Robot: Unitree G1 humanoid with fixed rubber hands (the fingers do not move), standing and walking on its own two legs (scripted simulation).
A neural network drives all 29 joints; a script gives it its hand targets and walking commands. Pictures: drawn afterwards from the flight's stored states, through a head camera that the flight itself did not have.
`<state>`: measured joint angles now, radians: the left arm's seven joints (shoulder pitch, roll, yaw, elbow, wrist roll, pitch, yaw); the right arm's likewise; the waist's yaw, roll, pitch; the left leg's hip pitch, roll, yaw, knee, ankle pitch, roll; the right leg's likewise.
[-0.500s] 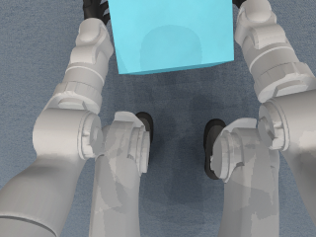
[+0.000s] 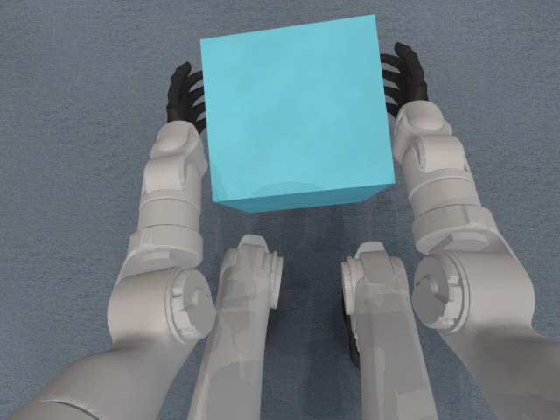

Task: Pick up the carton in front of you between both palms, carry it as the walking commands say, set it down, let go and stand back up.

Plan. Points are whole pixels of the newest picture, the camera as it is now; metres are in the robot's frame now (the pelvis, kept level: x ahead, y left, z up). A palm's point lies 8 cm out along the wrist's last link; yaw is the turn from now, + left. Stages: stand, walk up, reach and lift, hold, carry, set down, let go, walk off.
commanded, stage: reach and lift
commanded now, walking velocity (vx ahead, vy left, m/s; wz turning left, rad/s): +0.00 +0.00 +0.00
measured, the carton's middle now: (297, 137) +0.48 +0.03 -0.14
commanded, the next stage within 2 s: none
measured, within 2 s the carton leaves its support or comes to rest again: neither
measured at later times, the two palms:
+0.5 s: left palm (137, 88) +0.45 +0.17 +0.08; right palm (477, 70) +0.47 -0.13 +0.08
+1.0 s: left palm out of the picture +0.42 +0.16 +0.24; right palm out of the picture +0.43 -0.14 +0.24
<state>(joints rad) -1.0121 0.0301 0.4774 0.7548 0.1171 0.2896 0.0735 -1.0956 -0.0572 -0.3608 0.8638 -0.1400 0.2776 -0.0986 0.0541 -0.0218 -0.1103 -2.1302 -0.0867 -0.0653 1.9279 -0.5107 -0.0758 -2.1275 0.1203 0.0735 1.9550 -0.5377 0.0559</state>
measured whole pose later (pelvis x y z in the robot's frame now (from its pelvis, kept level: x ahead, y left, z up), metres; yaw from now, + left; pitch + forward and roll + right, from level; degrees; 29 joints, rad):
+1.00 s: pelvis +0.09 +0.00 +0.27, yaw +0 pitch +20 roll +0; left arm -0.40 -0.12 0.34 0.58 0.18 0.30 0.04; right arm -0.40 0.12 -0.31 0.60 -0.18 0.28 -0.06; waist 0.02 -0.01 -0.21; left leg -0.91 -0.08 -0.13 0.95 -0.39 -0.03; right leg -0.90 0.09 0.13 0.96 -0.41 0.02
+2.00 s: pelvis +0.10 +0.01 +0.34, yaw +0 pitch -4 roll +0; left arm -0.31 -0.16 0.29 0.35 0.30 0.64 -0.01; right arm -0.30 0.16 -0.28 0.36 -0.30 0.63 0.01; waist 0.00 0.00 0.00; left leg -0.13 -0.04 -0.13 0.41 -0.20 -0.01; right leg -0.12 0.05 0.14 0.42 -0.22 0.01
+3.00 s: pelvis +0.10 +0.01 +0.34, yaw +0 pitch -8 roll +0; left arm -0.31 -0.17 0.27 0.27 0.29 0.75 -0.02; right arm -0.30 0.16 -0.26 0.27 -0.29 0.75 0.02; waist 0.00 0.00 0.01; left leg -0.06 -0.04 -0.13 0.38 -0.19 -0.01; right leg -0.04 0.04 0.13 0.38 -0.20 0.01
